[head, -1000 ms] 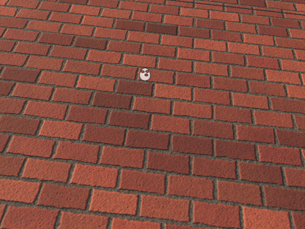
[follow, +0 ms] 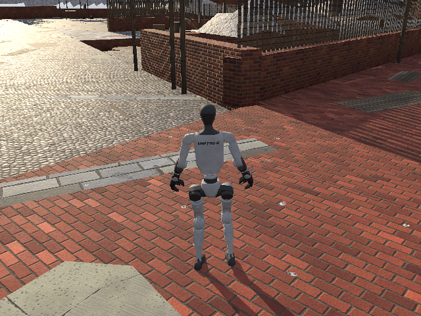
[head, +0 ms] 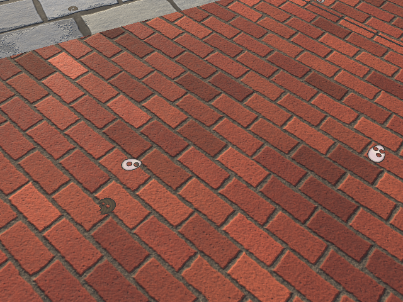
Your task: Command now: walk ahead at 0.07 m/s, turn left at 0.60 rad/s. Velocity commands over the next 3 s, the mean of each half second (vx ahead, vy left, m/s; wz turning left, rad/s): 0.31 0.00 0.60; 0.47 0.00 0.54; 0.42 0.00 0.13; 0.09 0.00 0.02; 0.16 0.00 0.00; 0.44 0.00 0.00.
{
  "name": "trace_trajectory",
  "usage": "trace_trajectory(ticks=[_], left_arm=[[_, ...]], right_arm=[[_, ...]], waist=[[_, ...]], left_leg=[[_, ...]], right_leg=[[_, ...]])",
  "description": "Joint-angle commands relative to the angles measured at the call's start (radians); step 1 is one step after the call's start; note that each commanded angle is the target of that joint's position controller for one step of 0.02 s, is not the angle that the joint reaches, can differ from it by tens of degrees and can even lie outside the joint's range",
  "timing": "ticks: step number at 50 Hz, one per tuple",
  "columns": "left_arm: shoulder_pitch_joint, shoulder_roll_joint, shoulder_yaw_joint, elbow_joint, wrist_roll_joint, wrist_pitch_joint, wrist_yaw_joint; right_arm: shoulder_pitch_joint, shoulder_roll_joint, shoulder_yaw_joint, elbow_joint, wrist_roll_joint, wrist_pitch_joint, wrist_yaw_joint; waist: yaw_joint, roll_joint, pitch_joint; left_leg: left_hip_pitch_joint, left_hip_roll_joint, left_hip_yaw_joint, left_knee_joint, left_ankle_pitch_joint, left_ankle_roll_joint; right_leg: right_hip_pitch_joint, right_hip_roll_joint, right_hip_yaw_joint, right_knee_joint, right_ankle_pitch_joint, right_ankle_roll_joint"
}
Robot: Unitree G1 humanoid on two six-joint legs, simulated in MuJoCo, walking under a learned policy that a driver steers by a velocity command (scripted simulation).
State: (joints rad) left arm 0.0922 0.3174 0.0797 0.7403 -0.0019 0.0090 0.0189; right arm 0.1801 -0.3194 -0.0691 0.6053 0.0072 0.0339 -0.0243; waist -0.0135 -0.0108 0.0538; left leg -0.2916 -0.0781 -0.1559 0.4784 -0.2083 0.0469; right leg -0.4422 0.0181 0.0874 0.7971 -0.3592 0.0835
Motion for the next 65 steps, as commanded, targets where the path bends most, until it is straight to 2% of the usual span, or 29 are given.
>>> trace_trajectory(ticks=[1,5,6,7,8,9,12,18,25,27,29,30,31,32,33,34,35,37,39,44,50,52,54,55,56,57,59,61,65], left_arm=[[-0.020,0.093,0.022,-0.078,-0.010,-0.026,-0.011],[0.080,0.089,0.032,-0.059,-0.023,-0.059,-0.023],[0.162,0.135,0.044,-0.045,-0.010,-0.065,-0.017],[0.233,0.217,0.056,-0.030,0.015,-0.065,-0.015],[0.204,0.225,0.060,-0.030,0.033,-0.080,-0.024],[0.141,0.164,0.043,-0.050,0.019,-0.086,-0.017],[0.126,0.105,0.020,-0.058,-0.002,-0.083,0.008],[0.224,0.124,0.020,-0.030,0.011,-0.091,0.004],[0.258,0.191,0.040,0.012,-0.024,-0.077,-0.010],[0.249,0.219,0.047,0.018,-0.031,-0.069,-0.009],[0.262,0.191,0.034,0.013,-0.030,-0.067,-0.002],[0.297,0.088,-0.002,-0.032,0.012,-0.076,-0.005],[0.292,0.042,-0.028,-0.089,0.012,-0.109,-0.010],[0.172,0.156,0.001,-0.104,-0.027,-0.130,-0.017],[0.128,0.154,-0.002,-0.122,-0.043,-0.145,-0.021],[0.130,0.138,-0.006,-0.113,-0.023,-0.150,-0.014],[0.143,0.142,-0.001,-0.103,0.000,-0.146,-0.011],[0.173,0.132,-0.001,-0.087,0.010,-0.125,-0.018],[0.164,0.110,-0.006,-0.085,0.021,-0.109,-0.018],[-0.039,0.048,-0.033,-0.132,0.017,-0.115,-0.029],[-0.127,0.086,-0.021,-0.160,-0.001,-0.134,-0.058],[-0.083,0.101,-0.012,-0.155,0.000,-0.135,-0.057],[0.125,0.154,0.018,-0.114,0.009,-0.139,-0.046],[0.272,0.223,0.034,-0.104,0.023,-0.137,-0.042],[0.348,0.228,0.041,-0.055,0.010,-0.126,-0.056],[0.337,0.138,0.018,-0.059,-0.015,-0.123,-0.057],[0.212,0.097,-0.001,-0.072,0.000,-0.112,-0.047],[0.172,0.071,-0.011,-0.071,0.016,-0.114,-0.043],[0.184,0.088,-0.009,-0.042,-0.001,-0.124,-0.039]], right_arm=[[-0.016,-0.178,-0.052,-0.069,0.006,-0.006,0.001],[-0.040,-0.144,-0.036,-0.068,0.015,-0.006,0.002],[-0.025,-0.089,-0.019,-0.071,0.011,-0.011,-0.001],[-0.006,-0.042,-0.008,-0.098,0.016,-0.020,0.001],[-0.061,-0.115,-0.025,-0.129,0.015,-0.037,0.000],[-0.054,-0.164,-0.041,-0.113,0.013,-0.041,0.002],[-0.024,-0.129,-0.041,-0.081,0.008,-0.043,0.018],[-0.099,-0.050,-0.012,-0.114,0.017,-0.060,0.042],[-0.190,-0.028,0.006,-0.144,0.023,-0.069,0.085],[-0.126,-0.071,-0.016,-0.137,0.016,-0.065,0.085],[0.178,-0.170,-0.077,-0.054,0.023,-0.051,0.067],[0.289,-0.260,-0.099,-0.035,0.033,-0.042,0.045],[0.263,-0.311,-0.094,-0.069,0.031,-0.061,0.050],[0.247,-0.208,-0.064,-0.065,0.018,-0.079,0.060],[0.218,-0.175,-0.051,-0.048,0.011,-0.091,0.060],[0.150,-0.153,-0.043,-0.051,0.011,-0.096,0.058],[0.094,-0.128,-0.034,-0.057,0.003,-0.098,0.056],[0.041,-0.119,-0.029,-0.065,-0.009,-0.101,0.047],[0.051,-0.122,-0.028,-0.042,0.000,-0.108,0.037],[0.117,-0.137,-0.030,0.017,0.010,-0.103,0.015],[0.215,-0.139,-0.030,0.094,0.015,-0.094,0.011],[0.213,-0.143,-0.034,0.105,0.012,-0.083,0.010],[0.193,-0.111,-0.019,0.096,0.002,-0.076,0.013],[0.272,-0.053,0.004,0.081,-0.016,-0.081,0.014],[0.375,-0.003,0.020,0.093,0.014,-0.094,0.016],[0.284,-0.105,0.002,0.094,0.030,-0.099,0.016],[0.094,-0.125,-0.004,0.046,0.018,-0.105,0.016],[0.092,-0.089,-0.004,0.044,0.004,-0.108,0.022],[0.079,-0.033,0.011,0.046,-0.007,-0.096,0.021]], waist=[[-0.011,0.169,-0.134],[0.061,0.156,-0.093],[0.082,0.055,-0.134],[0.068,-0.158,-0.133],[0.066,-0.197,-0.029],[0.045,-0.161,0.022],[0.049,-0.130,0.029],[0.099,-0.097,0.029],[0.108,-0.090,0.072],[0.047,-0.111,0.005],[-0.118,-0.064,-0.183],[-0.121,0.141,-0.278],[-0.065,0.293,-0.460],[-0.124,0.147,-0.379],[-0.098,0.137,-0.243],[-0.049,0.047,-0.165],[-0.008,0.058,-0.126],[0.034,0.088,-0.100],[0.042,0.069,-0.076],[-0.029,0.082,-0.025],[-0.060,0.107,-0.001],[-0.035,0.129,-0.009],[0.075,0.105,-0.170],[0.092,-0.052,-0.350],[0.066,-0.322,-0.443],[0.102,-0.178,-0.329],[0.083,-0.025,-0.104],[0.032,-0.049,-0.060],[0.014,-0.066,-0.037]], left_leg=[[0.096,0.230,-0.321,-0.133,-0.025,0.182],[-0.070,0.143,-0.352,-0.096,-0.370,0.122],[-0.204,0.081,-0.268,0.081,-0.459,0.063],[-0.409,-0.062,-0.041,0.357,-0.451,0.004],[-0.526,0.021,-0.039,0.509,-0.370,-0.015],[-0.545,0.064,-0.033,0.577,-0.283,-0.028],[-0.557,0.100,0.016,0.657,-0.109,-0.073],[-0.552,0.145,0.086,0.528,0.060,-0.107],[-0.364,0.141,0.203,0.210,0.057,-0.034],[-0.208,0.075,0.253,0.162,-0.012,0.017],[0.258,-0.008,0.262,0.087,0.053,0.090],[0.597,0.209,-0.105,0.059,-0.053,0.186],[0.726,0.420,-0.698,-0.143,-0.290,0.356],[0.673,0.406,-0.624,-0.209,-0.298,0.300],[0.539,0.373,-0.482,-0.207,-0.224,0.270],[0.386,0.327,-0.371,-0.204,-0.108,0.244],[0.275,0.288,-0.289,-0.212,0.003,0.230],[0.154,0.253,-0.230,-0.254,0.120,0.238],[0.083,0.233,-0.169,-0.270,0.210,0.246],[0.030,0.160,-0.066,-0.259,0.183,0.179],[0.207,0.259,-0.158,-0.181,0.181,0.154],[0.266,0.275,-0.174,-0.123,0.322,0.137],[0.220,0.188,-0.107,0.153,0.541,0.090],[-0.014,0.092,-0.060,0.470,0.266,0.041],[-0.314,-0.040,-0.010,0.760,-0.357,-0.024],[-0.427,0.016,-0.064,0.846,-0.343,-0.021],[-0.443,0.103,0.022,0.797,-0.184,-0.020],[-0.366,0.162,0.038,0.695,-0.099,-0.026],[-0.358,0.178,0.086,0.541,-0.056,-0.061]], right_leg=[[0.032,0.019,-0.006,-0.099,-0.008,-0.017],[0.296,0.008,-0.030,-0.401,0.100,-0.085],[0.466,-0.141,0.105,-0.449,0.030,-0.139],[0.543,-0.339,0.409,-0.547,-0.218,-0.252],[0.429,-0.435,0.592,-0.619,-0.363,-0.337],[0.398,-0.394,0.502,-0.624,-0.374,-0.319],[0.417,-0.290,0.252,-0.633,-0.151,-0.238],[0.440,-0.270,0.007,-0.660,0.145,-0.251],[0.449,-0.305,-0.158,-0.634,0.342,-0.221],[0.477,-0.307,-0.217,-0.486,0.751,-0.197],[0.324,-0.248,-0.294,-0.065,0.928,-0.139],[-0.038,-0.170,-0.283,0.291,0.291,-0.085],[-0.270,0.006,-0.082,0.557,-0.224,-0.055],[-0.373,-0.048,0.023,0.603,-0.144,-0.070],[-0.394,-0.084,0.000,0.558,-0.061,-0.092],[-0.342,-0.125,-0.003,0.474,0.009,-0.094],[-0.277,-0.150,0.004,0.398,0.054,-0.089],[-0.201,-0.155,-0.006,0.348,0.104,-0.069],[-0.189,-0.142,-0.027,0.276,0.144,-0.037],[-0.133,-0.075,-0.053,-0.120,0.455,-0.010],[-0.108,-0.056,-0.028,-0.288,0.441,-0.077],[-0.060,-0.041,-0.051,-0.302,0.329,-0.112],[0.270,-0.056,-0.064,-0.309,0.356,-0.183],[0.624,-0.251,0.186,-0.253,0.364,-0.289],[0.838,-0.408,0.632,-0.427,0.065,-0.407],[0.775,-0.392,0.659,-0.497,-0.138,-0.366],[0.503,-0.321,0.404,-0.536,0.017,-0.318],[0.370,-0.255,0.283,-0.581,0.181,-0.308],[0.310,-0.233,0.144,-0.632,0.452,-0.333]])
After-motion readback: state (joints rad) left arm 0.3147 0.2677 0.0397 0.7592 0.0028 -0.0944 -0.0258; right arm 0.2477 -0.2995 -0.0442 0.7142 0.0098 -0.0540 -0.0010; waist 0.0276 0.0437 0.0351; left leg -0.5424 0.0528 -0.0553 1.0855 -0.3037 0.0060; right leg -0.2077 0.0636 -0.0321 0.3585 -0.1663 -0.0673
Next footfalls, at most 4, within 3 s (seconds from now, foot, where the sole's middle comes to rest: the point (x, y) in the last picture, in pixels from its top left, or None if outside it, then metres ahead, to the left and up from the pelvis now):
0.12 right None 0.06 -0.14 -0.78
0.58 left None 0.27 0.22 -0.78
1.08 right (143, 243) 0.64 0.19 -0.78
1.54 left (53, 223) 0.71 0.51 -0.78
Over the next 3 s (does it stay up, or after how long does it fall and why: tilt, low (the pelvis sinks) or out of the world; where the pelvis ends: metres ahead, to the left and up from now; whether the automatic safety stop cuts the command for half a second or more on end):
stays up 1.02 0.53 -0.01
